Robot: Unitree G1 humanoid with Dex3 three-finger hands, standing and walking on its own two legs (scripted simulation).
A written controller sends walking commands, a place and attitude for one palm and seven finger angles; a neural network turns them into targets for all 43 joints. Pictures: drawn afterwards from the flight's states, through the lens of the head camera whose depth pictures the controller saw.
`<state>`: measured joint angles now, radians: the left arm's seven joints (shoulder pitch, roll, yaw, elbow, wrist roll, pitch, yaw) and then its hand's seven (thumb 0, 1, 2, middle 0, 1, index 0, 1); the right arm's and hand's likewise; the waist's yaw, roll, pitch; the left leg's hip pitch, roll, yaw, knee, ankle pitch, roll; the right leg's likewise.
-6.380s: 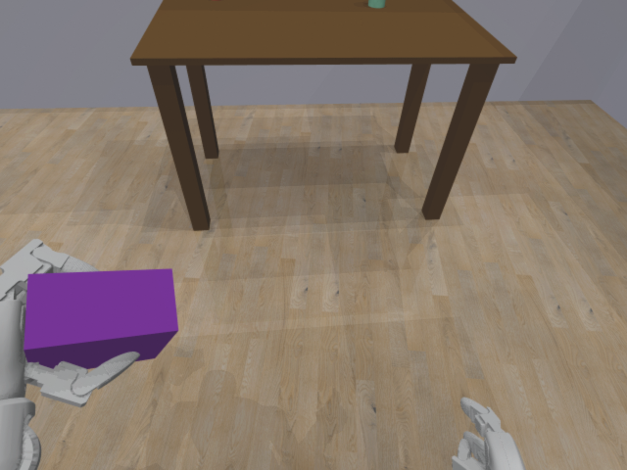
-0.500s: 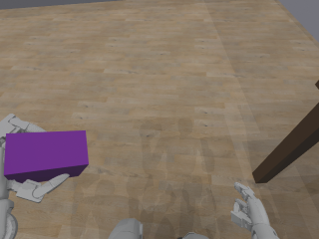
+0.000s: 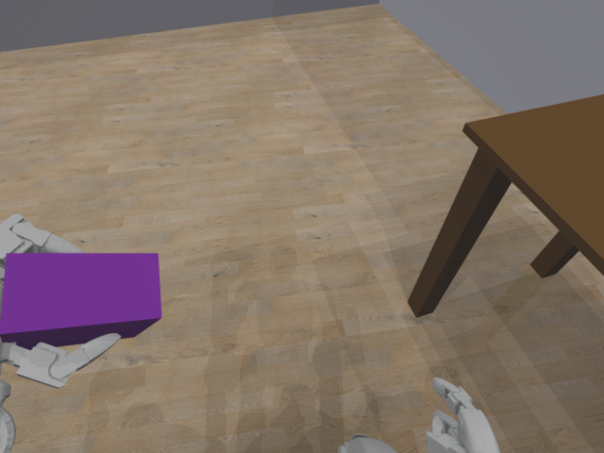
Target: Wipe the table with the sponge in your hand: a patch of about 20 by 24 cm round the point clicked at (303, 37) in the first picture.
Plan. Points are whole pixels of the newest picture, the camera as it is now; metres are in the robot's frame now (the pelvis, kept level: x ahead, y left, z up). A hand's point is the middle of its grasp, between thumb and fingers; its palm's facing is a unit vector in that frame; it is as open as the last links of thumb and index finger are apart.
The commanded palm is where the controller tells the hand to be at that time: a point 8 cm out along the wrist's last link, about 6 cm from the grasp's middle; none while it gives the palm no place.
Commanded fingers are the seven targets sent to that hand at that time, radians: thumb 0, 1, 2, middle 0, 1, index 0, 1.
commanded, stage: turn to face it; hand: left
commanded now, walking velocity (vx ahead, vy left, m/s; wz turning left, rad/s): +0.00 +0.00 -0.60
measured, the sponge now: (103, 301) +0.22 +0.22 +0.16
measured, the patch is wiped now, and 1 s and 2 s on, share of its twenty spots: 0.00 0.00 0.00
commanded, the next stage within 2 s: none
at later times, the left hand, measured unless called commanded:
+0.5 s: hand (194, 309) +0.21 +0.12 +0.18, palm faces +0.14 -0.86 -0.49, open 10.5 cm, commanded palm +0.17 +0.17 +0.19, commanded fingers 0.00 0.10 1.30 -1.20 -1.60 -1.20 -1.60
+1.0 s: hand (382, 398) +0.15 -0.04 +0.18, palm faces -0.21 -0.79 -0.58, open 10.5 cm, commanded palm +0.13 +0.05 +0.19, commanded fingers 0.00 0.10 1.30 -1.20 -1.60 -1.20 -1.60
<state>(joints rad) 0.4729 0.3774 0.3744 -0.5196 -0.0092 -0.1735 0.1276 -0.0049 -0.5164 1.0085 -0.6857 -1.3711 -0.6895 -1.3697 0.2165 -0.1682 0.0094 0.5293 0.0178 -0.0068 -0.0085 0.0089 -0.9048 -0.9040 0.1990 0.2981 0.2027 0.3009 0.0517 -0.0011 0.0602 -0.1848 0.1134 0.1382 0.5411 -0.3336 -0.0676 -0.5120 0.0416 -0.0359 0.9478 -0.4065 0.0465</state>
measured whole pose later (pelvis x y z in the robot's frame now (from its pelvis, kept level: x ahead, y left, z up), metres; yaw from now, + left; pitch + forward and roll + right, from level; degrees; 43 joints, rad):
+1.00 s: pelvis -0.16 -0.09 +0.00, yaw -35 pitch +0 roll +3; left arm 0.54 0.43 0.41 -0.58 -0.05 -0.19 0.13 0.00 -0.52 1.01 -0.68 -1.38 -0.69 -1.37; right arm 0.13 -0.23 -0.01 0.56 0.01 0.04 -0.01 0.01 -0.91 -0.90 0.20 0.30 0.20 0.30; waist -0.03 0.01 0.17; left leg -0.46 0.05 0.04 1.09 -0.45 -0.10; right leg -0.39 0.06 0.00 0.56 -0.17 -0.10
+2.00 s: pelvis -0.29 -0.05 +0.00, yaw -70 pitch +0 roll +2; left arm 0.47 0.40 0.40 -0.53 -0.02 -0.18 0.13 -0.01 -0.52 1.01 -0.68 -1.38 -0.69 -1.38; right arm 0.18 -0.24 -0.04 0.51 0.02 0.03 -0.02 0.01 -0.91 -0.90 0.20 0.30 0.20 0.30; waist 0.02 -0.06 0.08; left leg -0.23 0.05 0.11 0.54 -0.29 -0.03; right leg -0.54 0.10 0.05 0.92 -0.36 0.02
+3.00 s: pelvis -0.39 +0.01 +0.01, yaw -88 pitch +0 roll +2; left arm 0.50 0.38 0.34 -0.47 0.00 -0.24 0.14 -0.01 -0.52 1.01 -0.68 -1.38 -0.69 -1.38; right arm 0.21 -0.19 0.00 0.64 0.00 -0.04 -0.04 0.01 -0.90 -0.90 0.20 0.30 0.21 0.30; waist -0.03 0.00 0.05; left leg -0.44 0.04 0.07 0.94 -0.35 -0.02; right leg -0.26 -0.02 -0.09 0.47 -0.21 -0.06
